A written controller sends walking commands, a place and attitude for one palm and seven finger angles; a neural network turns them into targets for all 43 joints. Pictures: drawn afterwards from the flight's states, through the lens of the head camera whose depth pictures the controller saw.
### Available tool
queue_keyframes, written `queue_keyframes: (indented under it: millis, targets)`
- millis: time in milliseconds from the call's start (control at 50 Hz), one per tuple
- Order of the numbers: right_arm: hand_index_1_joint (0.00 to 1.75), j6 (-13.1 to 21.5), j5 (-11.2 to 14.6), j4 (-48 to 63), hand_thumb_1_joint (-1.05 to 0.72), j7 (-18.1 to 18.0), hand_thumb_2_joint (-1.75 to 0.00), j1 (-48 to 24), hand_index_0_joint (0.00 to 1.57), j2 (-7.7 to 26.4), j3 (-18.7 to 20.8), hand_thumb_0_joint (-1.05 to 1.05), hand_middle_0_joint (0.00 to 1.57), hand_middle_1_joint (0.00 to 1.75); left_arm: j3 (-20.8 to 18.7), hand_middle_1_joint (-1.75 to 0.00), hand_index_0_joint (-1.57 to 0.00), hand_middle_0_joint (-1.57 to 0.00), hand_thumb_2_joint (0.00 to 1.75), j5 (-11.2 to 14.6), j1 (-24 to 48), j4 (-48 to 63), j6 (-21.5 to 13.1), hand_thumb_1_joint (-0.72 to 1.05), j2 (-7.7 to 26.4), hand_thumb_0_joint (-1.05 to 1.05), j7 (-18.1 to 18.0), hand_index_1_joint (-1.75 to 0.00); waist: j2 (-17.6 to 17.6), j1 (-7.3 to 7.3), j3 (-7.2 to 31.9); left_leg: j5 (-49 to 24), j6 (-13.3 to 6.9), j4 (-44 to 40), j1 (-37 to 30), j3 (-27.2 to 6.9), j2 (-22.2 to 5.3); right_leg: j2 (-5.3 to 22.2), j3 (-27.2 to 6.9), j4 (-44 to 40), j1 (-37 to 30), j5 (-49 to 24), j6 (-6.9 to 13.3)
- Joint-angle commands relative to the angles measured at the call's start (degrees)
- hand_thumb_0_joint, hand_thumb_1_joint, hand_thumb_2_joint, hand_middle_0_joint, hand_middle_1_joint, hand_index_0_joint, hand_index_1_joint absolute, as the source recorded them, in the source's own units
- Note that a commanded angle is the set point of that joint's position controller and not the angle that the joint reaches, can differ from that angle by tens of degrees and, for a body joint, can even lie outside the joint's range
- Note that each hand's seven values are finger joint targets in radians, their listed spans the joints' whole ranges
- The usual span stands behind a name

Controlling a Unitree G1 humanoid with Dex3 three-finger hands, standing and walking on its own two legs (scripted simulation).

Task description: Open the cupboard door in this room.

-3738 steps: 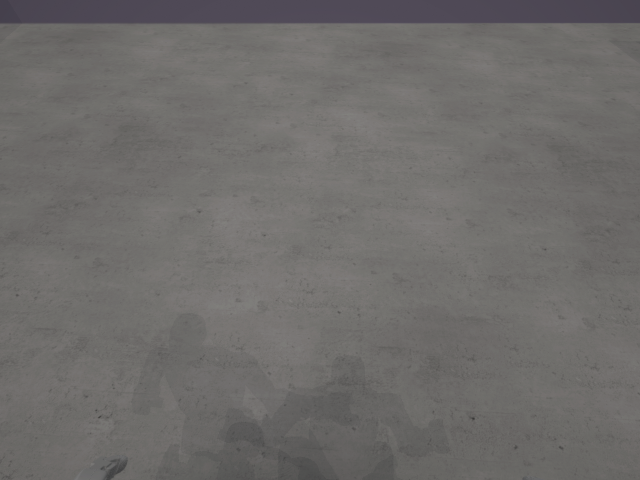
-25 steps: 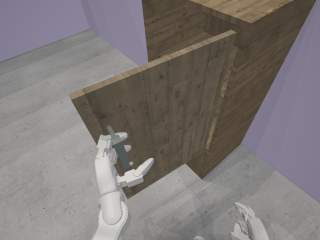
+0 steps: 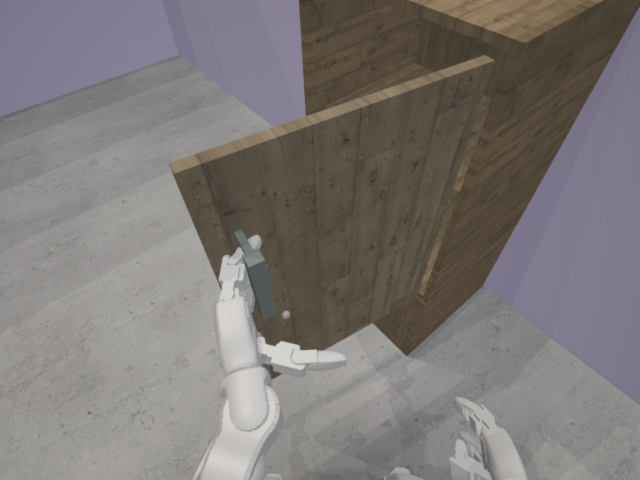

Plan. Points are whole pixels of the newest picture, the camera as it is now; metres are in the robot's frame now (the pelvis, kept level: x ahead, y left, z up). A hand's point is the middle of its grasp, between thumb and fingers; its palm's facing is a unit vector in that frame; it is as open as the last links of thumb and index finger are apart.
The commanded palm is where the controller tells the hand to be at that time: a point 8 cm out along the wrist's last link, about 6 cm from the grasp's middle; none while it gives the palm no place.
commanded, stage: slide the hand sideways off the handle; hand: left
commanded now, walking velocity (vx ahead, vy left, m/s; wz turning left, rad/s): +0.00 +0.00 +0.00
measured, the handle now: (254, 275) +0.35 +0.11 +0.06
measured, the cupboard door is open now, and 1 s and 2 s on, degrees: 80 83 83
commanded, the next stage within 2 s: draw the hand back to the body in 1.22 s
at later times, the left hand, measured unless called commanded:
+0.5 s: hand (275, 348) +0.25 +0.07 +0.07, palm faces -0.11 -0.99 -0.01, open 16.4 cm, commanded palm +0.23 +0.13 +0.06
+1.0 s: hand (226, 377) +0.22 +0.12 +0.06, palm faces -0.04 -1.00 -0.04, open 16.3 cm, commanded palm +0.19 +0.19 +0.06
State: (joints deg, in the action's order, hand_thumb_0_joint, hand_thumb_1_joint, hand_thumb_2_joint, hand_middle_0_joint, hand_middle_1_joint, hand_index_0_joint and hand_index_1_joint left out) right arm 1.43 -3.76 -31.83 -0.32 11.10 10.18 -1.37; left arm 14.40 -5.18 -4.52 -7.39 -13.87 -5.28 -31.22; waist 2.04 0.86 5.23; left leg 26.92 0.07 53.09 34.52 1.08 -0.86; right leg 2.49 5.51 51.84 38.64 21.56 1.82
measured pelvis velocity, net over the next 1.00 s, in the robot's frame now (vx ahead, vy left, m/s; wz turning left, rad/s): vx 0.02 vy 0.00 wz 0.00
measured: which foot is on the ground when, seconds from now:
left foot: down 0.00-1.00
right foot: down 0.00-1.00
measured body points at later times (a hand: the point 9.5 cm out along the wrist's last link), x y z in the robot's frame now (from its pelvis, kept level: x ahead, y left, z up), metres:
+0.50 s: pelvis +0.00 +0.01 +0.00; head +0.04 +0.00 +0.44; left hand +0.25 +0.13 +0.07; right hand +0.18 -0.20 -0.08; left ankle +0.00 +0.12 -0.69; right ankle +0.05 -0.10 -0.69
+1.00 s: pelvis +0.02 +0.00 -0.01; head +0.07 -0.01 +0.43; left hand +0.22 +0.18 +0.06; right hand +0.21 -0.22 -0.09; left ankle +0.00 +0.12 -0.69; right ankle +0.05 -0.10 -0.69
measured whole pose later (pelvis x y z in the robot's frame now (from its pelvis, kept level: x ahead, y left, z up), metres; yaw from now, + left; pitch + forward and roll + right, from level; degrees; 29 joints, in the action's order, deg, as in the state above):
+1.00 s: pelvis +0.02 +0.00 -0.01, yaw +0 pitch +11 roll -1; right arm 7.4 0.4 -23.9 -2.1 15.5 13.1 -1.6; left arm 4.1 6.9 -30.1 16.0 -15.6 8.3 5.3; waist 2.5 1.2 5.7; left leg 31.6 -0.1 58.9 38.4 0.5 -1.2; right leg 2.3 5.8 57.3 42.4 26.0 1.5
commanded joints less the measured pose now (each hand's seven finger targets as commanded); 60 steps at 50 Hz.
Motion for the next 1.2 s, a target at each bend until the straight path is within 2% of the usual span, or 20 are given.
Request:
queue_keyframes:
  millis: [0, 20, 40, 60, 120, 140, 180, 220, 280, 380, 420, 480, 540, 700, 760, 820, 860, 1040, 1120, 1180]
  targets:
    - [0.30, 2.59, -0.01, 9.04, -0.90, 0.04, -0.90, -5.20, 0.20, 5.58, 2.35, 0.00, 0.20, 0.30, 1.69, -0.30, -0.15, -0.15, 0.30, -1.25, 14.01, 12.48, -1.96, -0.50, -6.97, 0.00, -2.35, -0.30, -5.60, -0.97, 12.02, -8.83, -0.15, -9.05, -0.79, -2.35, 1.43, -1.53, -1.61, -7.97, -9.98, -3.53, 0.37]
    - [0.30, 3.32, -0.14, 6.89, -0.90, 0.11, -0.90, -1.17, 0.20, 7.65, 2.03, 0.00, 0.20, 0.30, 12.64, -0.30, -0.15, -0.15, 0.30, -7.43, 15.82, 11.61, -4.23, -0.50, -0.93, 0.00, 9.45, -0.30, -8.46, -6.18, 8.48, -9.39, -1.36, -7.60, -1.18, -2.16, 1.28, -0.98, -3.20, -7.38, -7.49, -8.18, 0.17]
    - [0.30, 3.72, 0.57, 8.63, -0.90, -0.27, -0.90, -0.84, 0.20, 7.57, 2.75, 0.00, 0.20, 0.30, 7.16, -0.30, -0.15, -0.15, 0.30, -5.44, 17.15, 15.57, -6.49, -0.50, 4.00, 0.00, 15.76, -0.30, -5.59, -3.66, 13.02, -10.10, -1.52, -7.48, -1.27, -2.07, 1.35, -0.64, -3.53, -6.50, -9.47, -9.77, 0.55]
    - [0.30, 4.17, 0.74, 9.19, -0.90, -0.69, -0.90, -1.13, 0.20, 7.65, 2.60, 0.00, 0.20, 0.30, 7.70, -0.30, -0.15, -0.15, 0.30, -4.31, 17.43, 17.20, -7.55, -0.50, 4.83, 0.00, 20.54, -0.30, -3.95, -3.26, 15.66, -10.53, -1.70, -7.08, -2.25, -1.91, 1.60, -0.48, -4.12, -6.00, -10.92, -10.91, 0.60]
    - [0.30, 6.33, 3.05, 11.01, -0.90, -1.21, -0.90, -0.91, 0.20, 7.91, 1.90, 0.00, 0.20, 0.30, 9.11, -0.30, -0.15, -0.15, 0.30, 2.87, 14.93, 17.22, -7.10, -0.50, 3.32, 0.00, 32.63, -0.30, -2.40, -4.01, 13.13, -8.13, -1.57, -8.14, -2.68, -2.61, 1.61, -0.77, -3.82, -6.92, -10.28, -7.91, 0.68]
    - [0.30, 7.03, 3.65, 11.48, -0.90, -1.47, -0.90, -1.04, 0.20, 7.70, 1.64, 0.00, 0.20, 0.30, 8.12, -0.30, -0.15, -0.15, 0.30, 5.80, 14.95, 17.26, -6.26, -0.50, 2.54, 0.00, 34.27, -0.30, -2.72, -4.16, 11.23, -6.50, -1.40, -8.72, -2.40, -3.06, 1.56, -0.96, -3.02, -7.38, -9.26, -5.60, 0.43]
    - [0.30, 8.19, 4.34, 12.29, -0.90, -1.89, -0.90, -1.44, 0.20, 8.06, 1.50, 0.00, 0.20, 0.30, 5.08, -0.30, -0.15, -0.15, 0.30, 9.47, 13.19, 17.79, -4.35, -0.50, 2.68, 0.00, 34.45, -0.30, -5.43, -3.38, 10.06, -3.90, -1.11, -9.65, -1.61, -3.77, 1.60, -1.20, -2.37, -8.34, -8.90, -1.39, 0.05]
    - [0.30, 9.04, 4.49, 12.90, -0.90, -1.68, -0.90, -1.74, 0.20, 8.15, 1.48, 0.00, 0.20, 0.30, 2.99, -0.30, -0.15, -0.15, 0.30, 10.19, 8.99, 18.11, -3.09, -0.50, 2.91, 0.00, 32.63, -0.30, -5.07, -2.07, 9.62, -4.07, -0.85, -10.27, -1.44, -3.88, 1.79, -1.34, -1.74, -8.09, -8.82, -0.59, 0.10]
    - [0.30, 9.46, 4.00, 13.48, -0.90, -1.02, -0.90, -0.76, 0.20, 8.14, 1.72, 0.00, 0.20, 0.30, 1.64, -0.30, -0.15, -0.15, 0.30, 8.46, 5.18, 20.67, -2.73, -0.50, 4.07, 0.00, 29.82, -0.30, -6.43, -1.52, 10.49, -6.52, -0.69, -9.83, -1.49, -3.59, 1.61, -1.22, -1.41, -6.85, -8.99, -2.96, -0.02]
    - [0.30, 8.68, 3.33, 14.85, -0.90, -0.17, -0.90, 0.13, 0.20, 8.18, 1.79, 0.00, 0.20, 0.30, -0.36, -0.30, -0.15, -0.15, 0.30, 5.48, -0.99, 23.71, -2.84, -0.50, 7.31, 0.00, 28.12, -0.30, -4.98, -0.63, 10.30, -8.45, -0.52, -8.74, -0.30, -2.72, 1.55, -1.21, -1.84, -5.33, -8.94, -4.96, 0.33]
    - [0.30, 8.26, 3.26, 15.18, -0.90, -0.25, -0.90, 0.03, 0.20, 8.34, 1.77, 0.00, 0.20, 0.30, -2.30, -0.30, -0.15, -0.15, 0.30, 5.42, -2.48, 24.44, -2.67, -0.50, 9.29, 0.00, 28.09, -0.30, -4.47, -0.10, 9.83, -8.19, -0.47, -8.66, 0.61, -2.71, 1.63, -1.31, -2.13, -5.21, -9.34, -4.53, 0.55]
    - [0.30, 7.80, 3.35, 16.35, -0.90, -0.21, -0.90, 0.17, 0.20, 7.99, 1.64, 0.00, 0.20, 0.30, -2.78, -0.30, -0.15, -0.15, 0.30, 6.07, -5.95, 27.41, -2.61, -0.50, 9.16, 0.00, 28.40, -0.30, -3.21, -0.01, 10.21, -9.04, -0.39, -8.20, 0.44, -2.15, 1.68, -1.34, -2.10, -4.93, -9.79, -6.06, 0.43]
    - [0.30, 7.61, 3.26, 16.74, -0.90, -0.48, -0.90, 0.51, 0.20, 7.86, 1.65, 0.00, 0.20, 0.30, -4.06, -0.30, -0.15, -0.15, 0.30, 6.93, -8.93, 29.56, -2.62, -0.50, 9.76, 0.00, 28.47, -0.30, -4.66, -0.26, 10.48, -10.93, -0.49, -7.54, 0.32, -2.09, 1.56, -1.59, -1.99, -4.57, -10.42, -8.64, 0.26]
    - [0.30, 8.73, 3.29, 17.45, -0.90, -0.55, -0.90, 2.12, 0.20, 8.19, 1.99, 0.00, 0.20, 0.30, -3.30, -0.30, -0.15, -0.15, 0.30, 7.88, -17.80, 35.10, -4.88, -0.50, 10.65, 0.00, 31.79, -0.30, -2.83, -1.30, 10.32, -13.93, -0.42, -5.09, 1.22, -2.29, 1.52, -1.69, -1.73, -2.40, -8.88, -12.36, -0.02]
    - [0.30, 8.68, 3.41, 17.32, -0.90, -1.16, -0.90, 2.41, 0.20, 8.65, 2.27, 0.00, 0.20, 0.30, -7.44, -0.30, -0.15, -0.15, 0.30, 8.46, -18.90, 34.34, -4.73, -0.50, 14.13, 0.00, 32.85, -0.30, -5.18, -1.32, 9.84, -11.45, -0.62, -4.00, 3.57, -2.13, 1.77, -1.65, -2.46, -2.58, -8.77, -10.59, -0.29]
    - [0.30, 8.92, 3.66, 17.68, -0.90, -1.50, -0.90, 2.25, 0.20, 8.52, 2.40, 0.00, 0.20, 0.30, -9.91, -0.30, -0.15, -0.15, 0.30, 9.86, -21.65, 35.84, -5.02, -0.50, 15.20, 0.00, 33.93, -0.30, -3.90, -0.14, 11.91, -12.60, -0.63, -3.56, 3.80, -1.95, 2.09, -1.67, -3.02, -2.22, -10.59, -11.69, 0.05]
    - [0.30, 9.10, 3.86, 17.79, -0.90, -1.68, -0.90, 2.42, 0.20, 8.40, 2.55, 0.00, 0.20, 0.30, -11.07, -0.30, -0.15, -0.15, 0.30, 11.42, -23.06, 37.23, -5.47, -0.50, 15.57, 0.00, 34.92, -0.30, -4.13, -0.26, 13.22, -13.57, -0.64, -2.93, 3.66, -1.62, 2.15, -1.62, -3.20, -2.17, -11.45, -13.53, -0.27]
    - [0.30, 9.62, 4.55, 17.35, -0.90, -2.49, -0.90, 1.90, 0.20, 8.83, 3.04, 0.00, 0.20, 0.30, -15.52, -0.30, -0.15, -0.15, 0.30, 15.41, -28.13, 36.12, -6.69, -0.50, 17.96, 0.00, 40.27, -0.30, -3.36, -0.45, 11.17, -12.74, -0.62, -1.28, 6.29, -1.53, 2.27, -1.51, -4.49, -2.63, -11.25, -12.41, -0.41]
    - [0.30, 9.48, 4.83, 16.91, -0.90, -2.96, -0.90, 1.54, 0.20, 9.06, 3.31, 0.00, 0.20, 0.30, -19.01, -0.30, -0.15, -0.15, 0.30, 16.80, -27.89, 35.21, -6.79, -0.50, 20.47, 0.00, 41.71, -0.30, -4.09, -0.57, 9.91, -10.84, -0.59, -0.58, 7.94, -1.52, 2.26, -1.55, -5.42, -3.67, -10.68, -8.56, -0.41]
    - [0.30, 9.86, 4.97, 17.23, -0.90, -3.15, -0.90, 1.23, 0.20, 9.24, 3.20, 0.00, 0.20, 0.30, -18.86, -0.30, -0.15, -0.15, 0.30, 17.67, -26.58, 36.12, -7.34, -0.50, 20.36, 0.00, 42.37, -0.30, -2.39, -0.91, 9.64, -9.68, -0.57, -0.56, 7.60, -1.67, 2.27, -1.57, -4.99, -3.57, -9.25, -6.23, -0.43]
